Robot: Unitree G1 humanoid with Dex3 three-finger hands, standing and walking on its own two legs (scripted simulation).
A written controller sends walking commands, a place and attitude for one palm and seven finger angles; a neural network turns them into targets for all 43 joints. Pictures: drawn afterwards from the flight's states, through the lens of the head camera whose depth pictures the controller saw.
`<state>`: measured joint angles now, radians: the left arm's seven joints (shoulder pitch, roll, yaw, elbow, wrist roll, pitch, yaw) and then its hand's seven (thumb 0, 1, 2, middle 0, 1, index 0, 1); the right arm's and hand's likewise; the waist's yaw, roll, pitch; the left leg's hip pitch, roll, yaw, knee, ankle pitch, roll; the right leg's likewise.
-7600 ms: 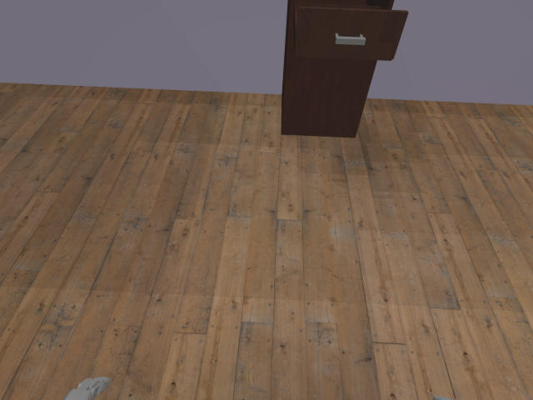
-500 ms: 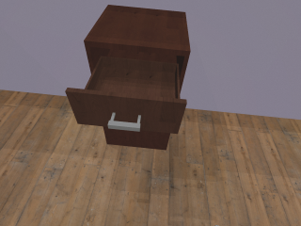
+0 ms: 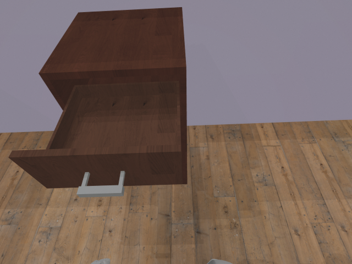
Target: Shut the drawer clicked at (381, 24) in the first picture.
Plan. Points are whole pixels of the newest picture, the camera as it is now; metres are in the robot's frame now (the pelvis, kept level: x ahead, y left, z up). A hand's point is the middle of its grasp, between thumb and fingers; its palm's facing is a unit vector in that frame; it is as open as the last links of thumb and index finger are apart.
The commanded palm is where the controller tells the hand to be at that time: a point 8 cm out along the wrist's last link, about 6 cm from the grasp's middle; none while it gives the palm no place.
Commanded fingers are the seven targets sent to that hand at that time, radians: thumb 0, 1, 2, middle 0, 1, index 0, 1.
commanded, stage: come to a stop and stand still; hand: left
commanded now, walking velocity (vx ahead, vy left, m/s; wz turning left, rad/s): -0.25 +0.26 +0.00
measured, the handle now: (102, 183) +0.32 +0.21 -0.04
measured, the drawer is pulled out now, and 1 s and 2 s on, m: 0.29 0.29 0.29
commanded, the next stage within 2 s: look again from close up in 1.68 s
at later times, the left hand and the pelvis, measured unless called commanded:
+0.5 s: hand out of the picture -0.02 +0.25 -0.16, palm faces +0.10 -0.95 -0.29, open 7.4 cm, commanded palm none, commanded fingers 0.00 0.90 0.90 -0.20 -0.30 -0.20 -0.30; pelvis -0.04 +0.05 +0.00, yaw +0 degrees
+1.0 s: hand out of the picture -0.05 +0.26 -0.15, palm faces +0.02 -0.98 -0.22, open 7.3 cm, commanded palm none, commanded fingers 0.00 0.90 0.90 -0.20 -0.30 -0.20 -0.30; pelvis -0.07 +0.08 +0.01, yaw +0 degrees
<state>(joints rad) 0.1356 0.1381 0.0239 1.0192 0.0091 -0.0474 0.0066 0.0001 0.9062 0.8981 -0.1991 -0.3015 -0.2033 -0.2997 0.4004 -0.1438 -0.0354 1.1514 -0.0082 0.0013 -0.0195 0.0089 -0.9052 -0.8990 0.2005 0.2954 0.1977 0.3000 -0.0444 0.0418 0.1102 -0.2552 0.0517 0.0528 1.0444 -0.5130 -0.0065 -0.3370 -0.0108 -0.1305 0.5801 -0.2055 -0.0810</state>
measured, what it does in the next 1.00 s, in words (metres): steps to the left: left foot, then right foot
